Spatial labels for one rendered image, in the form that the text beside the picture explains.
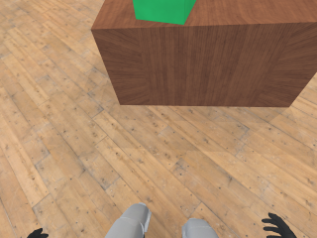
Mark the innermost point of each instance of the right robot hand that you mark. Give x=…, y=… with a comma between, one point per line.
x=282, y=228

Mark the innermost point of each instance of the robot left thigh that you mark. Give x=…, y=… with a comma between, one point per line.
x=133, y=223

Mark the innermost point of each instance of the robot thigh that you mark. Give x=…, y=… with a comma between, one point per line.
x=133, y=223
x=197, y=228

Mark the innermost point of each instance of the pedestal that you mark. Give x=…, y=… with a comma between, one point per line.
x=228, y=53

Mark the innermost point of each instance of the carton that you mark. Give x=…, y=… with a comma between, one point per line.
x=165, y=11

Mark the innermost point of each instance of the left robot hand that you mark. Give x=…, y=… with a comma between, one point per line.
x=38, y=234

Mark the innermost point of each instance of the robot right thigh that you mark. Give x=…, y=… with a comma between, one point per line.
x=197, y=228

